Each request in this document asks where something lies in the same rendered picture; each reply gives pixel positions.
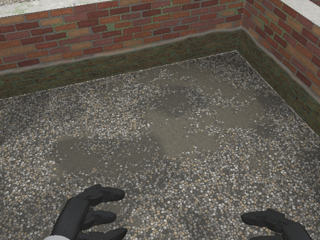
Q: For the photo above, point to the robot right hand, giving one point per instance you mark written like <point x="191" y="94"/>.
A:
<point x="276" y="222"/>

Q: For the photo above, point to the robot left hand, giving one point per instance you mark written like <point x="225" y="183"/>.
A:
<point x="78" y="215"/>

